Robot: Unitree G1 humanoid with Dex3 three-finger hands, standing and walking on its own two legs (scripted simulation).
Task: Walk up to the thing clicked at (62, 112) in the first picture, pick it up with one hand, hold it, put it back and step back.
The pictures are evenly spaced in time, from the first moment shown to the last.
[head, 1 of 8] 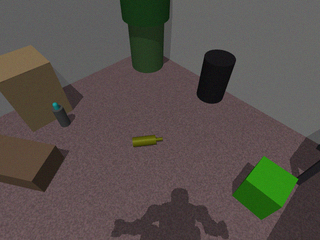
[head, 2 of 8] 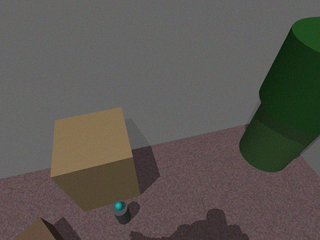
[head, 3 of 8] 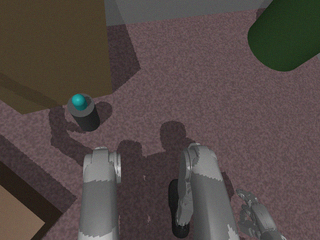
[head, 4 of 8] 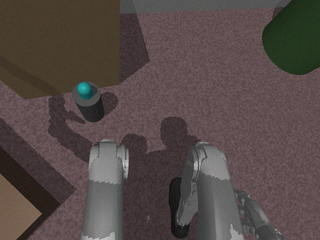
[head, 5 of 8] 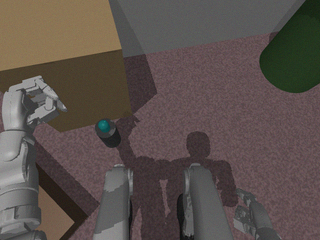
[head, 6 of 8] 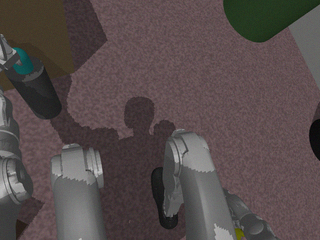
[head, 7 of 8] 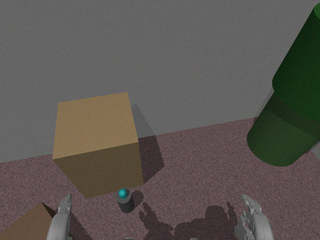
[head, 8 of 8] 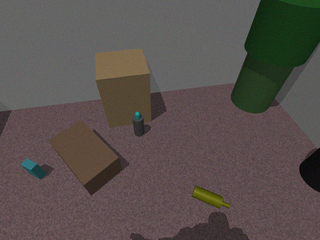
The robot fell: no
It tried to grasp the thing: yes
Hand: left
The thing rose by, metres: 0.01
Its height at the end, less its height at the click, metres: +0.00
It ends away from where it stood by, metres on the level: 0.00
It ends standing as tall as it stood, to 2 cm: yes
